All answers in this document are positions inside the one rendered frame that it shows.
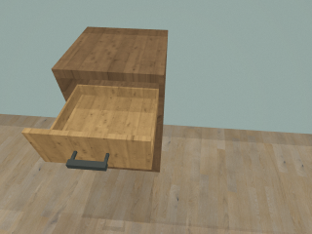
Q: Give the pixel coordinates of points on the cabinet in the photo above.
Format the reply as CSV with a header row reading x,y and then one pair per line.
x,y
118,57

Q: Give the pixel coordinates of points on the drawer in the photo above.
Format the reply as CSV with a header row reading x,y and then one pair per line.
x,y
97,120

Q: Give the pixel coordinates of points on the handle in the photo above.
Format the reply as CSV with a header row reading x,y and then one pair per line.
x,y
73,163

